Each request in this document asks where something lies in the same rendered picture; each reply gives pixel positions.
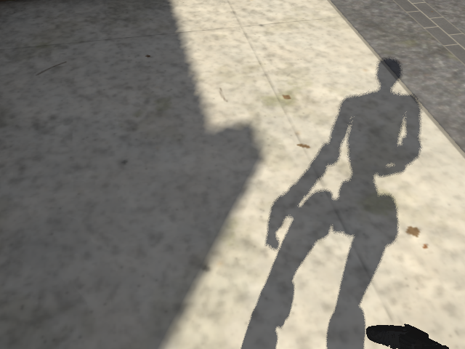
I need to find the right robot hand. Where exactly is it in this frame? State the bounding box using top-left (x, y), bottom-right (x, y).
top-left (366, 324), bottom-right (449, 349)

